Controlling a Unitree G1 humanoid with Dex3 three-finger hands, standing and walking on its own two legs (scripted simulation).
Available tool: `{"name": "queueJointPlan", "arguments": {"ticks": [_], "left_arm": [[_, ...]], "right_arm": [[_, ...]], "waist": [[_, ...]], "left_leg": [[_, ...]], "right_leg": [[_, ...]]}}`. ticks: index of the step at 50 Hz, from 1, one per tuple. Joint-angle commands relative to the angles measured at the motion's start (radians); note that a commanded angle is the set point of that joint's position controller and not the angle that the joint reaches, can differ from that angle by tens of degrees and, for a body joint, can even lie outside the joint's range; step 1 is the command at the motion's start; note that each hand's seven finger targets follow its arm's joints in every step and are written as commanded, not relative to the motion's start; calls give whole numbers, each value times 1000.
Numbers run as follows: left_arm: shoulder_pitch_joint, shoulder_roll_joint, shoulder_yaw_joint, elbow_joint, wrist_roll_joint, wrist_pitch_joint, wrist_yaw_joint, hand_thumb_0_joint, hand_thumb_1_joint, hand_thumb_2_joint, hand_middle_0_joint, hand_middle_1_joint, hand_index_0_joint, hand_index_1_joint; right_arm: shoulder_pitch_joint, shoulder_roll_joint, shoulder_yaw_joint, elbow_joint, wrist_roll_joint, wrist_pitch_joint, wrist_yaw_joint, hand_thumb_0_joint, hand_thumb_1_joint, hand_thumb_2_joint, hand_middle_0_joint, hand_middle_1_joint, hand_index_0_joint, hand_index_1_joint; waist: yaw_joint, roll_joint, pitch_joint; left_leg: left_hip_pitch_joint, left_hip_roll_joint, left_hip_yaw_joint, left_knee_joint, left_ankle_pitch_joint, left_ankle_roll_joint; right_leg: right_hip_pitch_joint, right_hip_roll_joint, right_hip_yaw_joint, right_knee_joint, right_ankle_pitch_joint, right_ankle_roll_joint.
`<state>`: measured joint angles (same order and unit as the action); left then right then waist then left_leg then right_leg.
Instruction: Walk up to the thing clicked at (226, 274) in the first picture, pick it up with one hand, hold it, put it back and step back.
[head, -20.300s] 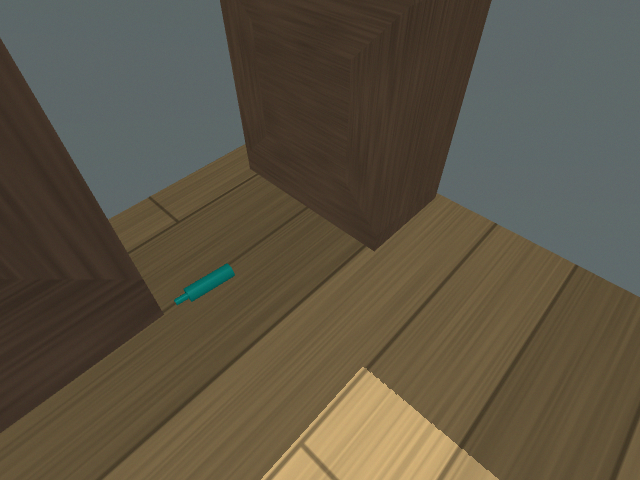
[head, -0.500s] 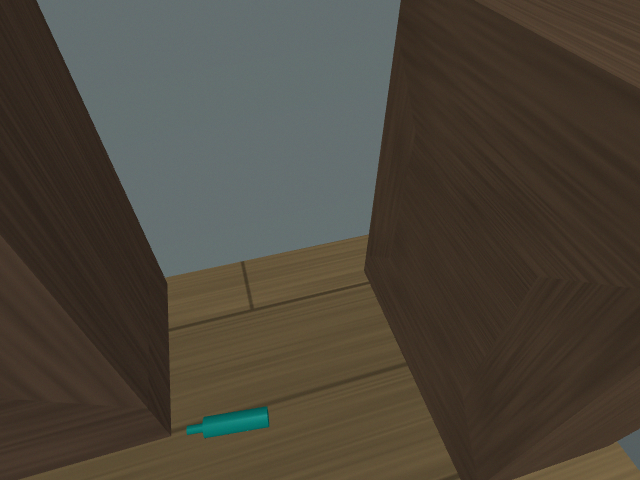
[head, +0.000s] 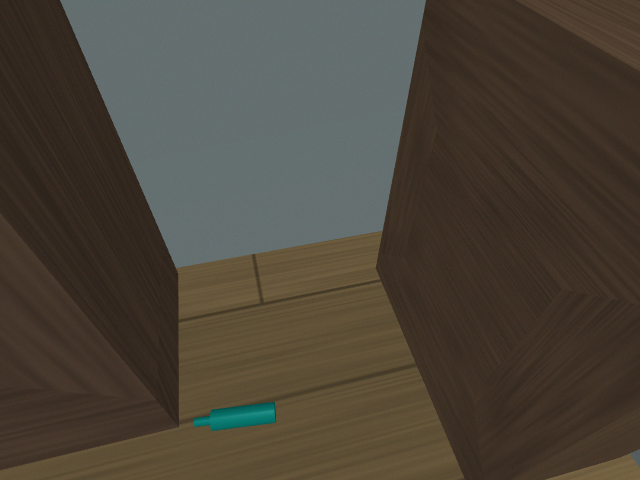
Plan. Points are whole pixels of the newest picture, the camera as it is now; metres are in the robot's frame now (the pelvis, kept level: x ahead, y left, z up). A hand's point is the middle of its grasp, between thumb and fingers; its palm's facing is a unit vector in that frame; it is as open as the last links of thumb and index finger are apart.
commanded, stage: walk up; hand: left
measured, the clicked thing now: (235, 417) +0.44 +0.27 -0.75
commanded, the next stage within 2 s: stand in 0.36 s
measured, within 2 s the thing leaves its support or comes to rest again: neither
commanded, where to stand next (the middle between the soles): +0.08 -0.01 m, yaw -3 degrees
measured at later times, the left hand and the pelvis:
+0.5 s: hand out of the picture +0.07 +0.25 -0.15, palm faces +0.00 -0.94 -0.35, open 7.4 cm; pelvis -0.01 +0.00 +0.00, yaw +0 degrees
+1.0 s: hand out of the picture +0.06 +0.24 -0.15, palm faces -0.03 -0.94 -0.34, open 7.4 cm; pelvis -0.02 -0.01 +0.00, yaw -1 degrees
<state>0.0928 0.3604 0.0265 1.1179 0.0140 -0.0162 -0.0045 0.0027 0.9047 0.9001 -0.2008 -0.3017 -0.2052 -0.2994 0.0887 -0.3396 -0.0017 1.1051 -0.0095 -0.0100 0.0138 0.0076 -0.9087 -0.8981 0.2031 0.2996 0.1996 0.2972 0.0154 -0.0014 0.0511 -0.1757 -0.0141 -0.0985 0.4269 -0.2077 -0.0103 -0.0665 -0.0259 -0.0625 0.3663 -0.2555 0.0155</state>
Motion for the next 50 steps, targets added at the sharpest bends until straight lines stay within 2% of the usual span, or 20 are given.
{"name": "queueJointPlan", "arguments": {"ticks": [1,8,12,13,14,17,18,20,22,24,26,28,30,34,41,47,50], "left_arm": [[-48,208,41,-59,-4,-21,14,0,900,900,-200,-300,-200,-300],[-40,209,44,-61,-1,-21,14,0,900,900,-200,-300,-200,-300],[-58,206,44,-67,1,-20,13,0,900,900,-200,-300,-200,-300],[-40,205,46,-61,-2,-20,14,0,900,900,-200,-300,-200,-300],[-50,208,46,-61,0,-20,13,0,900,900,-200,-300,-200,-300],[-40,208,48,-65,0,-18,13,0,900,900,-200,-300,-200,-300],[-32,195,33,-56,-3,-14,13,0,900,900,-200,-300,-200,-300],[-30,193,32,-56,-6,-13,14,0,900,900,-200,-300,-200,-300],[-29,203,34,-52,-6,-12,15,0,900,900,-200,-300,-200,-300],[-24,198,28,-48,-6,-13,14,0,900,900,-200,-300,-200,-300],[-27,197,24,-45,-7,-15,12,0,900,900,-200,-300,-200,-300],[-27,202,23,-44,-8,-15,11,0,900,900,-200,-300,-200,-300],[-18,200,20,-42,-4,-14,12,0,900,900,-200,-300,-200,-300],[-24,208,22,-42,-6,-14,11,0,900,900,-200,-300,-200,-300],[-25,209,21,-41,-5,-13,10,0,900,900,-200,-300,-200,-300],[-21,204,19,-42,-5,-9,7,0,900,900,-200,-300,-200,-300],[-16,210,21,-42,-5,-11,7,0,900,900,-200,-300,-200,-300]], "right_arm": [[-43,-224,-44,-60,1,-17,-18,0,-900,-900,200,300,200,300],[-53,-217,-43,-65,1,-15,-18,0,-900,-900,200,300,200,300],[-44,-217,-42,-58,0,-14,-18,0,-900,-900,200,300,200,300],[-56,-215,-40,-64,0,-15,-18,0,-900,-900,200,300,200,300],[-51,-215,-42,-62,0,-14,-18,0,-900,-900,200,300,200,300],[-48,-219,-41,-60,-2,-15,-19,0,-900,-900,200,300,200,300],[-62,-222,-40,-65,1,-19,-25,0,-900,-900,200,300,200,300],[-49,-226,-37,-60,4,-22,-27,0,-900,-900,200,300,200,300],[-46,-222,-38,-56,3,-17,-29,0,-900,-900,200,300,200,300],[-54,-220,-37,-59,5,-15,-27,0,-900,-900,200,300,200,300],[-46,-214,-34,-55,5,-14,-25,0,-900,-900,200,300,200,300],[-39,-221,-34,-51,7,-13,-24,0,-900,-900,200,300,200,300],[-59,-217,-34,-52,5,-14,-23,0,-900,-900,200,300,200,300],[-38,-221,-33,-42,4,-15,-23,0,-900,-900,200,300,200,300],[-36,-217,-31,-38,3,-17,-24,0,-900,-900,200,300,200,300],[-23,-222,-32,-33,1,-17,-22,0,-900,-900,200,300,200,300],[-24,-226,-34,-33,1,-17,-22,0,-900,-900,200,300,200,300]], "waist": [[-9,36,-77],[-8,19,-88],[-13,28,-84],[-4,35,-74],[-11,26,-72],[-6,31,-79],[-6,28,-61],[-8,31,-78],[-8,10,-82],[-9,6,-81],[-14,-4,-81],[-17,13,-106],[-10,15,-95],[-14,19,-96],[-12,1,-53],[-14,9,-36],[-14,18,-46]], "left_leg": [[-12,103,-70,-72,259,52],[8,91,-58,-61,260,48],[-19,90,-68,-85,212,44],[-9,88,-71,-80,233,44],[-23,84,-72,-80,219,43],[-18,86,-76,-85,209,44],[13,113,-72,-98,277,36],[34,120,-77,-93,344,32],[32,115,-72,-104,296,31],[43,118,-69,-105,309,29],[34,112,-63,-112,254,25],[47,114,-59,-113,242,26],[45,113,-60,-114,248,23],[42,115,-56,-122,215,25],[32,118,-58,-134,198,21],[9,113,-56,-151,107,16],[21,115,-59,-146,111,21]], "right_leg": [[34,-88,68,-53,147,-39],[34,-95,70,-63,158,-37],[53,-97,71,-68,114,-40],[36,-93,67,-64,121,-37],[42,-91,66,-70,107,-39],[44,-92,67,-66,99,-41],[5,-113,92,-76,174,-39],[18,-111,87,-69,219,-33],[27,-109,86,-76,186,-32],[18,-107,84,-81,197,-32],[21,-110,92,-97,156,-33],[29,-113,100,-99,156,-34],[17,-110,96,-102,166,-36],[19,-115,108,-104,143,-38],[-13,-109,114,-110,115,-37],[-31,-103,119,-124,27,-41],[-33,-106,128,-124,44,-41]]}}
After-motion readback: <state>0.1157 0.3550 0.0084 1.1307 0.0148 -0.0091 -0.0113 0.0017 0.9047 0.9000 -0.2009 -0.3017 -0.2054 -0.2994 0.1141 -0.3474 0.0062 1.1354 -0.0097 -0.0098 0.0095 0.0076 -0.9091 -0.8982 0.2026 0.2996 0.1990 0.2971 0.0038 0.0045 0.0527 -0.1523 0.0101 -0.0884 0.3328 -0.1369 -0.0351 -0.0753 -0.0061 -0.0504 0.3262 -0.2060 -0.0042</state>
